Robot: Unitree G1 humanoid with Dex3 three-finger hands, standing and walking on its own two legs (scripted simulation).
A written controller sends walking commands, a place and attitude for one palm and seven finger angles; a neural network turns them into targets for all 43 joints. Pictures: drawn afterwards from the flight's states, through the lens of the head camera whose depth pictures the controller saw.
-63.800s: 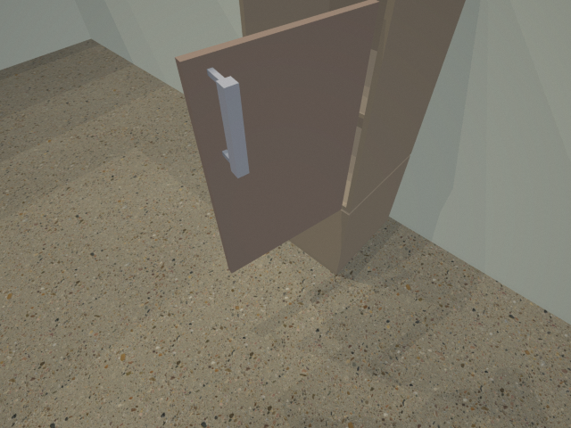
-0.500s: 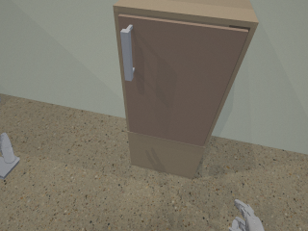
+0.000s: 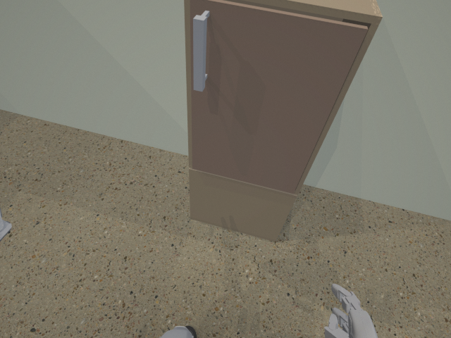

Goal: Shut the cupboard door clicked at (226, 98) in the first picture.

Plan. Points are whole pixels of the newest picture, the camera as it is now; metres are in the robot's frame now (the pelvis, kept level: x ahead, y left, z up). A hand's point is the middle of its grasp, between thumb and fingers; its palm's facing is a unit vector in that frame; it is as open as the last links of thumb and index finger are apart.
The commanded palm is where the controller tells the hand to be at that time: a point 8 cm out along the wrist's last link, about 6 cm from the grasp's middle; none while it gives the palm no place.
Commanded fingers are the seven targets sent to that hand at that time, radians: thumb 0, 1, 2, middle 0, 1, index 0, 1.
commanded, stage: stop stepping back and stand still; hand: left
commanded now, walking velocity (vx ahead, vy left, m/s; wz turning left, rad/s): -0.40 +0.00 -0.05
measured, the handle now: (202, 52) +0.71 +0.13 +0.16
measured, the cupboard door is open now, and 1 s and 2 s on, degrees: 0 0 0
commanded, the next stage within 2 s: let the arm hang, fingers relaxed in 1.46 s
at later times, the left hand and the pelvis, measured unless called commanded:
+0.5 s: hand out of the picture +0.12 +0.31 +0.20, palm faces +0.37 -0.85 -0.39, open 7.5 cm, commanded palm +0.05 +0.36 +0.20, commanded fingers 0.00 0.90 0.90 -0.20 -0.30 -0.20 -0.30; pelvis -0.09 +0.06 +0.01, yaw +0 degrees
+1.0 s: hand out of the picture +0.10 +0.37 +0.20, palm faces +0.35 -0.81 -0.47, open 7.5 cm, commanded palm +0.05 +0.40 +0.20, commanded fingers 0.00 0.90 0.90 -0.20 -0.30 -0.20 -0.30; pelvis -0.11 +0.11 +0.03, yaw -4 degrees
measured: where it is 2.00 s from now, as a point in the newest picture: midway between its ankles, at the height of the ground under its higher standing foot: outside the picture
